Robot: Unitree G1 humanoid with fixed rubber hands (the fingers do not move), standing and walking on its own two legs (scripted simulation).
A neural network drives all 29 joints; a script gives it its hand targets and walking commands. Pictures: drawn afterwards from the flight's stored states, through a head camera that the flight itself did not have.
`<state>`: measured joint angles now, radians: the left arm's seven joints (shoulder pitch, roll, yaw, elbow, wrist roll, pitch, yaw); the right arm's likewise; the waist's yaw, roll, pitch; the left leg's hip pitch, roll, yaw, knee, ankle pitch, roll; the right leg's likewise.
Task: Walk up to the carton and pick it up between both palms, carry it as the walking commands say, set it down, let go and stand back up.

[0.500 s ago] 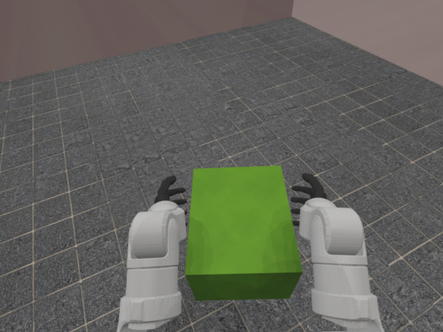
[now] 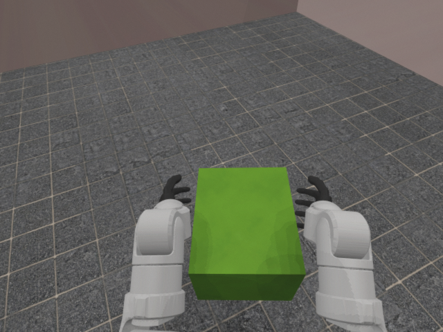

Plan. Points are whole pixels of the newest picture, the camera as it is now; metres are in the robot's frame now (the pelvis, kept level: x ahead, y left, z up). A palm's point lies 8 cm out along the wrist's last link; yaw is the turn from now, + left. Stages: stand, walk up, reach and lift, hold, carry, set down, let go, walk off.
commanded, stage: carry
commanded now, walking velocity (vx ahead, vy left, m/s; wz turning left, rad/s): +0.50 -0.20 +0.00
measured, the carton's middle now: (243, 231) +0.32 -0.01 -0.01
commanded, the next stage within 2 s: none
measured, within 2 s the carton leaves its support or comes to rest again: neither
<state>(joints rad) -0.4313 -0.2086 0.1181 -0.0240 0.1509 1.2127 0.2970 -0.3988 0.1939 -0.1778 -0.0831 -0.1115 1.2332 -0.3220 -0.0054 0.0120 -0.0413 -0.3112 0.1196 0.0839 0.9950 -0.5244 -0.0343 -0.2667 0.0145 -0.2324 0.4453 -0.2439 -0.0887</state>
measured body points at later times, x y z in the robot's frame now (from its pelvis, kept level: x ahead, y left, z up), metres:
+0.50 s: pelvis +0.24 -0.04 +0.01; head +0.27 -0.02 +0.46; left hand +0.57 +0.07 +0.06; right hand +0.54 -0.19 +0.07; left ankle +0.28 +0.06 -0.74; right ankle +0.18 -0.17 -0.66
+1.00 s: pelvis +0.50 -0.19 +0.01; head +0.55 -0.19 +0.46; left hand +0.83 -0.06 +0.08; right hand +0.82 -0.33 +0.07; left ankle +0.55 -0.08 -0.69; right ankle +0.49 -0.27 -0.74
